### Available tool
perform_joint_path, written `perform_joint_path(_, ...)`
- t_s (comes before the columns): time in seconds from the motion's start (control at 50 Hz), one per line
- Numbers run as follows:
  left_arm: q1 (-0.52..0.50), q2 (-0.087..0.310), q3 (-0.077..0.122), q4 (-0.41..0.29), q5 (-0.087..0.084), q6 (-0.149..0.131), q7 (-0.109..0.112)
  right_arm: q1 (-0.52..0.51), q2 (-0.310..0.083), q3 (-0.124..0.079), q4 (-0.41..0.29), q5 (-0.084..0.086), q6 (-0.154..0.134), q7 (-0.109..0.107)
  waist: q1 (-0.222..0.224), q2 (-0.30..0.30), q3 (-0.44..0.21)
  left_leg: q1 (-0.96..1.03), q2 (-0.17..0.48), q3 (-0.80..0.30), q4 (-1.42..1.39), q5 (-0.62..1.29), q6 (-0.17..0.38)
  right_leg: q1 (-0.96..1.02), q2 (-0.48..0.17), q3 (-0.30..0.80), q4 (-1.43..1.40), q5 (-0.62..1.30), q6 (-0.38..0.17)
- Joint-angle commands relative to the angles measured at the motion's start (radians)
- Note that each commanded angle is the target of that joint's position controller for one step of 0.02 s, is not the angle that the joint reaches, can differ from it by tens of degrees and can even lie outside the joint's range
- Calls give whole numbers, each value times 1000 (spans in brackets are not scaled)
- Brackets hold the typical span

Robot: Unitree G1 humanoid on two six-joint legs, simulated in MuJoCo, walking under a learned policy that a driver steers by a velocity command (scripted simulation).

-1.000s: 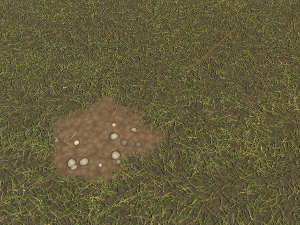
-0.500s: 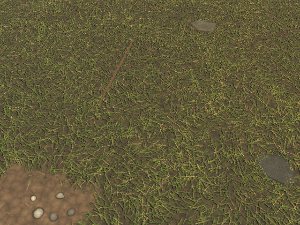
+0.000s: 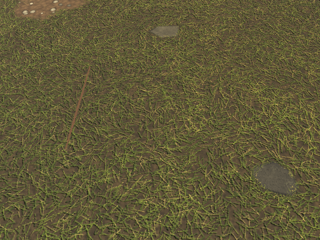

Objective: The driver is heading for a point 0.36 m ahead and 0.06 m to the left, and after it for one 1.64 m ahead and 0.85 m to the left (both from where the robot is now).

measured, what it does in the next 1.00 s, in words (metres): walks ahead: left foot, then right foot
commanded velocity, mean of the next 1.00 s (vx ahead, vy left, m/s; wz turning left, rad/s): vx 0.14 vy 0.00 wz -0.10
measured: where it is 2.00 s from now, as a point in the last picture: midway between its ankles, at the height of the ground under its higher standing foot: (165, 202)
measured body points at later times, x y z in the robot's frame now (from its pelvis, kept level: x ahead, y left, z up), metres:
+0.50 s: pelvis +0.08 +0.05 +0.00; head +0.09 +0.07 +0.45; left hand +0.18 +0.30 -0.14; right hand +0.17 -0.19 -0.12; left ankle +0.08 +0.14 -0.74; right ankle +0.07 -0.07 -0.74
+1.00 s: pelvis +0.13 +0.02 -0.01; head +0.13 +0.01 +0.44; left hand +0.19 +0.28 -0.14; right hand +0.10 -0.24 -0.16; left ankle +0.07 +0.14 -0.74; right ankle +0.10 -0.07 -0.74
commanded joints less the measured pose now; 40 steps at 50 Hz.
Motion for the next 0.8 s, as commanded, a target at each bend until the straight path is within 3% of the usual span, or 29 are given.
perform_joint_path(0.02, 49, 141, 33, -45, 2, -23, 3, -1, -81, -21, -57, 0, -21, 3, 8, -116, -79, -63, -1, 8, -82, 39, 1, 158, -303, 382, -227, -399, -100)
perform_joint_path(0.16, 80, 131, 20, -10, 18, -33, 4, 0, -59, -3, -63, 22, -52, -4, 9, -128, -47, 134, -68, 52, -287, -86, 53, 116, -282, 315, -131, -123, -114)
perform_joint_path(0.2, 64, 131, 17, -7, 15, -29, 6, 37, -57, 1, -59, 31, -59, -15, -18, -124, -54, 234, -92, 69, -395, -69, 76, 93, -281, 319, -72, 2, -103)
perform_joint_path(0.22, 45, 125, 13, -8, 5, -26, 10, 74, -43, 5, -48, 31, -64, -21, -48, -110, -58, 322, -99, 79, -512, 2, 88, 65, -265, 309, -27, 55, -81)
perform_joint_path(0.24, 31, 95, 1, -12, -5, -27, 17, 104, -38, 10, -39, 26, -73, -28, -67, -91, -70, 434, -71, 51, -619, 85, 96, 14, -241, 302, 12, 57, -40)
perform_joint_path(0.26, 28, 36, -19, -24, -11, -34, 20, 123, -79, 6, -40, 9, -82, -36, -63, -5, -86, 518, 67, -78, -694, 93, 115, -49, -193, 257, 87, -29, 15)
perform_joint_path(0.28, 66, -12, -33, -30, -19, -35, 20, 77, -157, -1, -63, 7, -84, -38, -19, 147, -88, 560, 241, -303, -755, 188, 182, -149, -62, 108, 212, -280, 59)
perform_joint_path(0.3, 48, 67, -15, -25, 5, -27, 23, 88, -155, -4, -42, 17, -75, -32, -31, 147, -45, 444, 310, -348, -730, 321, 279, -116, -53, 29, 261, -416, 71)
perform_joint_path(0.32, 42, 84, -10, -13, 12, -20, 21, 77, -104, 11, -40, 26, -78, -25, -25, 103, -26, 430, 278, -307, -730, 366, 294, -87, -86, 29, 305, -407, 85)
perform_joint_path(0.34, 37, 71, -12, 1, 9, -13, 18, 56, -78, 22, -35, 31, -80, -22, -19, 92, -14, 417, 227, -241, -730, 374, 268, -65, -98, 27, 295, -374, 100)
perform_joint_path(0.36, 40, 63, -14, 15, 5, -7, 15, 31, -74, 25, -35, 29, -78, -23, -7, 106, -19, 418, 172, -178, -722, 386, 232, -32, -106, 14, 278, -335, 114)
perform_joint_path(0.4, 45, 43, -22, 36, 3, 1, 10, 30, -81, 26, -20, 29, -78, -25, -4, 118, -52, 433, 121, -96, -666, 598, 208, 41, -103, -23, 238, -274, 132)
perform_joint_path(0.46, 19, 21, -35, 59, -6, 4, 20, 53, -89, 25, 9, 39, -73, -24, -10, 93, -84, 464, 97, -57, -597, 698, 188, 127, -114, -50, 85, -144, 142)
perform_joint_path(0.48, 8, 24, -38, 66, -4, 2, 23, 53, -92, 23, 15, 42, -70, -24, -9, 85, -86, 443, 85, -55, -589, 627, 166, 178, -130, -35, 21, -42, 140)
perform_joint_path(0.52, -20, 82, -33, 71, 10, -4, 29, 68, -86, 22, 19, 36, -69, -19, -33, 42, -77, 374, 48, -60, -610, 347, 121, 257, -215, 56, 3, 130, 135)
perform_joint_path(0.54, -29, 114, -23, 95, -3, -2, 32, 112, -72, 20, 32, 40, -67, -14, -66, -29, -44, 361, 10, -45, -644, 283, 111, 244, -223, 61, 49, 165, 116)
perform_joint_path(0.56, -28, 87, -25, 110, -13, -2, 31, 103, -71, 22, 55, 39, -62, -17, -38, -41, -24, 385, 2, -30, -642, 254, 108, 205, -215, 62, 38, 126, 108)
perform_joint_path(0.58, -26, 70, -31, 124, -11, -2, 33, 90, -73, 20, 61, 36, -59, -20, -29, -54, -8, 398, 4, -27, -631, 251, 109, 185, -213, 67, 14, 109, 107)
perform_joint_path(0.62, -29, 67, -34, 151, -5, -7, 39, 84, -82, 15, 76, 36, -56, -20, -32, -58, -20, 430, 13, -27, -611, 321, 113, 197, -216, 67, -1, 160, 102)
perform_joint_path(0.7, -45, 74, -33, 195, -10, -9, 46, 90, -76, 14, 117, 38, -53, -23, -40, -40, -35, 457, 15, -24, -620, 335, 109, 219, -221, 66, -8, 178, 97)
perform_joint_path(0.74, -50, 73, -35, 217, -10, -7, 47, 89, -76, 15, 138, 36, -49, -24, -41, -36, -24, 457, 14, -23, -627, 312, 107, 216, -222, 66, -18, 164, 95)
perform_joint_path(0.76, -40, 69, -36, 231, -8, -6, 47, 100, -76, 15, 151, 34, -46, -23, -41, -32, -41, 465, 4, -18, -635, 209, 110, 219, -212, 59, -23, 70, 89)
perform_joint_path(0.8, -32, 82, -29, 245, 0, 0, 44, 107, -101, 2, 166, 26, -35, -17, -46, -6, -3, 429, -22, -27, -625, -144, 142, 150, -162, 32, 24, -268, 55)
Velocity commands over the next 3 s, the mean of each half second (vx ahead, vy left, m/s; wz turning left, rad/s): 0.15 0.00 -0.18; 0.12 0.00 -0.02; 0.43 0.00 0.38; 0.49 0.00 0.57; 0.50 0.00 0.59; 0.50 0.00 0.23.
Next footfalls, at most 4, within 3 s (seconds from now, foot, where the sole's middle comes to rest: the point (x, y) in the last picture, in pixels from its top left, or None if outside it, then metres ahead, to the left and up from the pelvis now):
0.26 left None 0.11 0.14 -0.78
0.50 right None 0.13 -0.07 -0.78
1.42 left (156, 237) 0.47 0.10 -0.78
1.98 right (167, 158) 0.84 0.06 -0.78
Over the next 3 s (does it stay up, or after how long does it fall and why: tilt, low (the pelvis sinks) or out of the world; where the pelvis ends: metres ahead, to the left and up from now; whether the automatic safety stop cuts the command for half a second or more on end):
stays up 1.04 0.44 -0.01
